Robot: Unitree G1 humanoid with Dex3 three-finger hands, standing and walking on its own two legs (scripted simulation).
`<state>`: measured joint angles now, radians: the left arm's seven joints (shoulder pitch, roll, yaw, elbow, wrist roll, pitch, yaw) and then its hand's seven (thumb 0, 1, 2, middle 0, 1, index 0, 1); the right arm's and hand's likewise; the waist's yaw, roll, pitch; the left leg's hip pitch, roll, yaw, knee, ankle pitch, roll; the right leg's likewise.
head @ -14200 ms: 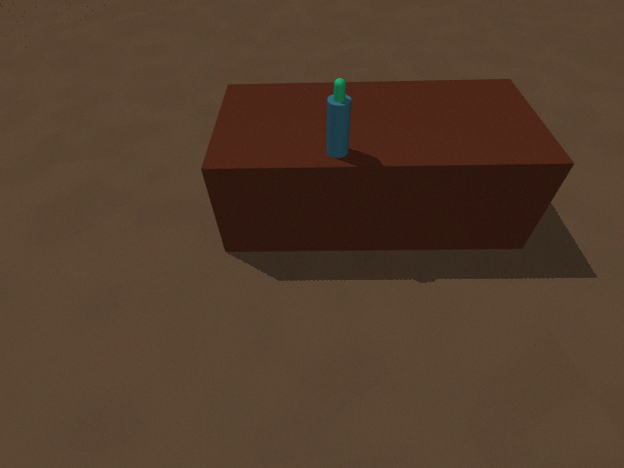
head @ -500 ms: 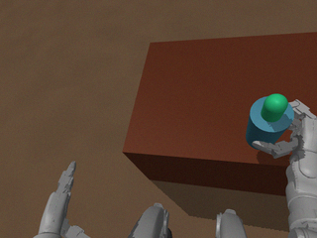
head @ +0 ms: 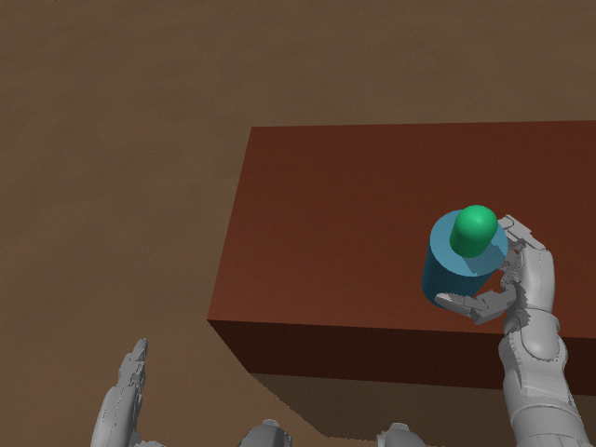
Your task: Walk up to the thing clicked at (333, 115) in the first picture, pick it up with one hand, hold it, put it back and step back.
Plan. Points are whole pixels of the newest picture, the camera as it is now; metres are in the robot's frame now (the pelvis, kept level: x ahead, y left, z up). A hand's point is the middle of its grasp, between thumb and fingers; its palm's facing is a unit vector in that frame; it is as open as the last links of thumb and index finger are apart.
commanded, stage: lift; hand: right
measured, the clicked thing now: (459, 259) +0.36 -0.15 +0.05
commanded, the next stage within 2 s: hold in 0.54 s
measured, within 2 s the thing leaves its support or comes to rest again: neither
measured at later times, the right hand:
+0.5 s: hand (478, 262) +0.35 -0.17 +0.06, palm faces +0.18 +0.98 -0.01, open 10.9 cm
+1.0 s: hand (481, 261) +0.34 -0.17 +0.08, palm faces +0.16 +0.99 -0.01, open 10.9 cm
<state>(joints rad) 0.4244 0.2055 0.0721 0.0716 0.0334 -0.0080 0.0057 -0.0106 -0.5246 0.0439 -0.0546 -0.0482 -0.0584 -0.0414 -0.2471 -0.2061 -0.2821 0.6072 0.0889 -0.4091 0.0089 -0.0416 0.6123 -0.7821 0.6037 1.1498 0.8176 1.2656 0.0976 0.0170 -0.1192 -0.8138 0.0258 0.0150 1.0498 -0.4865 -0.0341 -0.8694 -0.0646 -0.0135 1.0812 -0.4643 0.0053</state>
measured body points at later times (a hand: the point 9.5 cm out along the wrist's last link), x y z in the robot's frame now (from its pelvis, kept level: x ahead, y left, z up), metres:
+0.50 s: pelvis +0.01 +0.01 +0.02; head +0.06 -0.01 +0.47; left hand +0.16 +0.26 -0.01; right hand +0.34 -0.22 +0.07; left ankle +0.01 +0.14 -0.66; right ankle +0.03 -0.12 -0.66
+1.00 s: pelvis +0.01 +0.00 +0.04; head +0.05 +0.00 +0.49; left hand +0.17 +0.26 -0.01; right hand +0.33 -0.22 +0.09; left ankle +0.01 +0.14 -0.66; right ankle +0.03 -0.12 -0.66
